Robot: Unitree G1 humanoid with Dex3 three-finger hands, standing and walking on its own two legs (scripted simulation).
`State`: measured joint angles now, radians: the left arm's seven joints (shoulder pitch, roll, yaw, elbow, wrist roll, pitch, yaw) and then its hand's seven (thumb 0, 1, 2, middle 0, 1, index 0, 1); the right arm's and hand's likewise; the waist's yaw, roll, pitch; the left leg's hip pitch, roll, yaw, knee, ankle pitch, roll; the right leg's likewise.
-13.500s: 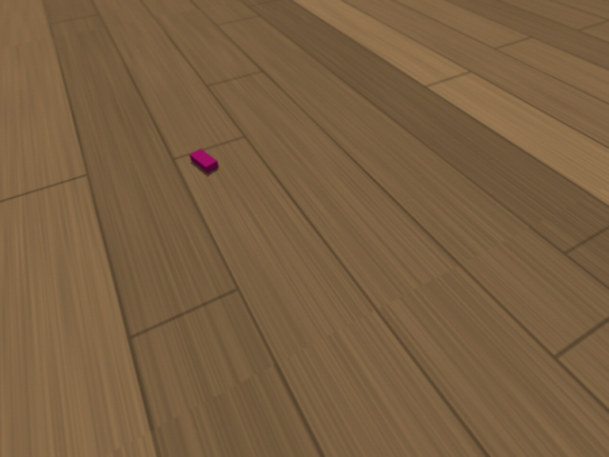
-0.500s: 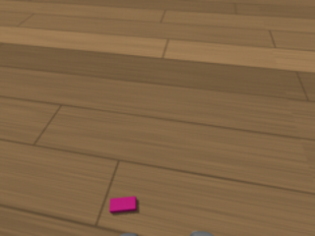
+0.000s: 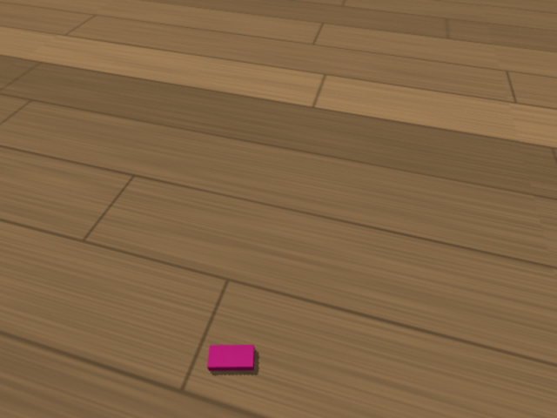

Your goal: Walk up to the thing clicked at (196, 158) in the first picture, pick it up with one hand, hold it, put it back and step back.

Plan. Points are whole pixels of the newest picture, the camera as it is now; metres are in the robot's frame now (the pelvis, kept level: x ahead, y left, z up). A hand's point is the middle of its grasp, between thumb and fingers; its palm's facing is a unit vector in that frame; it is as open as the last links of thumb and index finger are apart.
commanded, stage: stand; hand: left
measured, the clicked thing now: (231, 357) +0.42 +0.17 -0.73
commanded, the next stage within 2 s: walk up in 0.82 s
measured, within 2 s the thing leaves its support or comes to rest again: neither
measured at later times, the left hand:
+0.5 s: hand out of the picture +0.07 +0.25 -0.13, palm faces -0.01 -0.94 -0.35, open 7.4 cm
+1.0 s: hand out of the picture +0.08 +0.26 -0.14, palm faces +0.00 -0.92 -0.38, open 7.4 cm
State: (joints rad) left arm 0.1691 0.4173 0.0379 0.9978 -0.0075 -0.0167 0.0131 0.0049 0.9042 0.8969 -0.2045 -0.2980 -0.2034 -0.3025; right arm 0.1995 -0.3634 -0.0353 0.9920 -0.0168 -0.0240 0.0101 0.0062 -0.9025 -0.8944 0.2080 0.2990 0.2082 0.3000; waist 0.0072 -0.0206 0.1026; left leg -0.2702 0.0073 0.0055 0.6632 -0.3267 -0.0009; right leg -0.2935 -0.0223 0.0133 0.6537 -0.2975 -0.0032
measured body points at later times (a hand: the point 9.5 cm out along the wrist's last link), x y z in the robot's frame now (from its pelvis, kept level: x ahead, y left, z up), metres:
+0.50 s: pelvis +0.00 -0.01 +0.02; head +0.00 -0.01 +0.47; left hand +0.07 +0.30 -0.10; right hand +0.09 -0.31 -0.11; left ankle +0.02 +0.12 -0.72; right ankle +0.04 -0.13 -0.72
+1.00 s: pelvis -0.02 -0.01 +0.01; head +0.03 -0.01 +0.46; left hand +0.08 +0.31 -0.11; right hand +0.08 -0.33 -0.12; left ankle +0.02 +0.12 -0.72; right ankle +0.04 -0.13 -0.72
